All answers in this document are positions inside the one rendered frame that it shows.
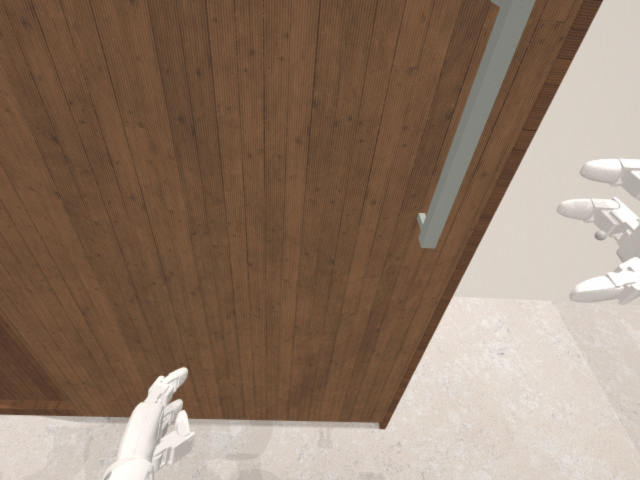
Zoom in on right robot hand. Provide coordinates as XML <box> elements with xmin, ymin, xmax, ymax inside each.
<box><xmin>556</xmin><ymin>159</ymin><xmax>640</xmax><ymax>305</ymax></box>

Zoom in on robot left forearm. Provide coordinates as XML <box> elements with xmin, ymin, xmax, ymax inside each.
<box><xmin>102</xmin><ymin>457</ymin><xmax>154</xmax><ymax>480</ymax></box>

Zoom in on left robot hand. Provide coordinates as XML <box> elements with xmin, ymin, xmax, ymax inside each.
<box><xmin>116</xmin><ymin>367</ymin><xmax>195</xmax><ymax>473</ymax></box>

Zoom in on handle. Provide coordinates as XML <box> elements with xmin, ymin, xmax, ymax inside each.
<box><xmin>417</xmin><ymin>0</ymin><xmax>536</xmax><ymax>249</ymax></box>

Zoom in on wardrobe door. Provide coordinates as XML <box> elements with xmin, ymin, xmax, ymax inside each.
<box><xmin>0</xmin><ymin>0</ymin><xmax>583</xmax><ymax>423</ymax></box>
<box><xmin>0</xmin><ymin>314</ymin><xmax>67</xmax><ymax>401</ymax></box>

